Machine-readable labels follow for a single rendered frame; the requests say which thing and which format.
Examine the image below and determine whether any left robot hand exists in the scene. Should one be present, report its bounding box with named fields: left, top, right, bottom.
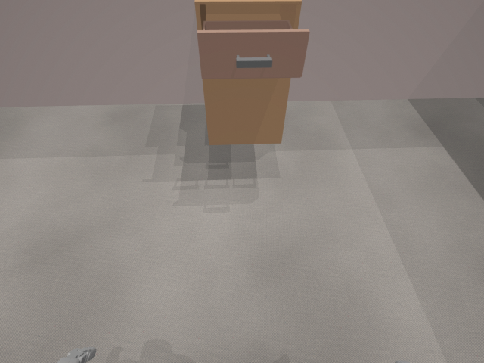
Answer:
left=57, top=347, right=96, bottom=363

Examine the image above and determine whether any cabinet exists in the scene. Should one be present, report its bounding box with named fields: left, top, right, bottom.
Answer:
left=194, top=0, right=302, bottom=145

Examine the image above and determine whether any handle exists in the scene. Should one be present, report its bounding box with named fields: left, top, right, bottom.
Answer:
left=236, top=54, right=272, bottom=68

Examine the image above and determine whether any drawer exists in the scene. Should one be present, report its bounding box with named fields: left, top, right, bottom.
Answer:
left=197, top=20, right=310, bottom=79

